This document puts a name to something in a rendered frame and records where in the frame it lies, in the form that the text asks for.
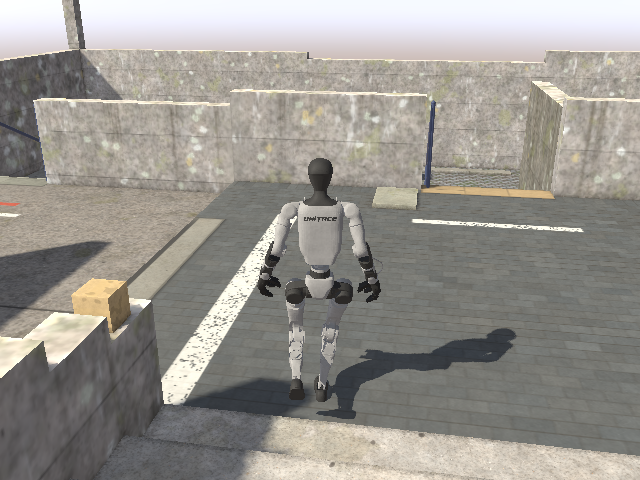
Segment robot left hand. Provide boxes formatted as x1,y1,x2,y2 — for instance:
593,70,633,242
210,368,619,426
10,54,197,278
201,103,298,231
257,276,281,297

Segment robot right upper arm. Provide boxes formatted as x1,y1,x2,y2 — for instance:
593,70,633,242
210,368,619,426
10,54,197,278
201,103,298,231
341,201,369,258

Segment robot right forearm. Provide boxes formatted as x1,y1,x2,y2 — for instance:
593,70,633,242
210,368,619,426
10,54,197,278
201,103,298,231
358,242,378,284

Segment robot right hand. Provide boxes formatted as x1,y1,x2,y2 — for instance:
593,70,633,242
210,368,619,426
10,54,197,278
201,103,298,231
357,280,381,303

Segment robot right foot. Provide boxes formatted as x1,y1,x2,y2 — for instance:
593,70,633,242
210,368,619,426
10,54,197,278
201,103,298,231
314,376,328,402

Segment robot left upper arm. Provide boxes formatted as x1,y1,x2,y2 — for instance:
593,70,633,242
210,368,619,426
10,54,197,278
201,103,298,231
270,201,300,257

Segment humanoid robot head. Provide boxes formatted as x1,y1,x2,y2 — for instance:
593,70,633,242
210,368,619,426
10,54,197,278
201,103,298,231
303,158,338,206

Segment robot left forearm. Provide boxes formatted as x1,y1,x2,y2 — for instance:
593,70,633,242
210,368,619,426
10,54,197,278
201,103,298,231
259,241,280,280

